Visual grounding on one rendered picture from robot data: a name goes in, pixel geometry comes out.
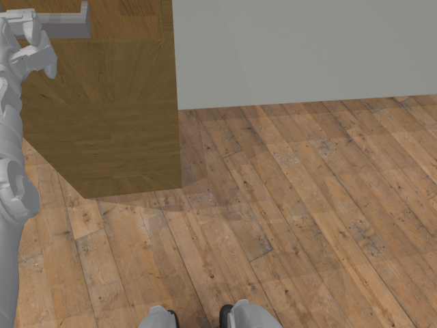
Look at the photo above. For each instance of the handle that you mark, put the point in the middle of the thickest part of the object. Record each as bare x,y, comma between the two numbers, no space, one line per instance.
65,25

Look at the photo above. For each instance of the left robot hand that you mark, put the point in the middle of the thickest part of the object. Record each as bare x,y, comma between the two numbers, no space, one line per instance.
38,55

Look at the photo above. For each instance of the robot right foot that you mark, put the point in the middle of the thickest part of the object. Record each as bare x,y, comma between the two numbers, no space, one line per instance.
223,315

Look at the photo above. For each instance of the cabinet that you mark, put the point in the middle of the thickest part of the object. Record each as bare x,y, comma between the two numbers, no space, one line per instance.
108,122

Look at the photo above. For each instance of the drawer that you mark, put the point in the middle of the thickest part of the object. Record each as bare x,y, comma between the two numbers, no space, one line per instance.
109,19

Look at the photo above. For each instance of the robot left forearm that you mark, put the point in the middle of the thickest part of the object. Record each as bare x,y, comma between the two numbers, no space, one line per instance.
11,125

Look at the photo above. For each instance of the robot left upper arm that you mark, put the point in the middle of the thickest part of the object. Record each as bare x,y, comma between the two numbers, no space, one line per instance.
19,201

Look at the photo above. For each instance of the right robot shin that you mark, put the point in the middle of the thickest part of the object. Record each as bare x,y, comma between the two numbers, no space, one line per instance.
240,302

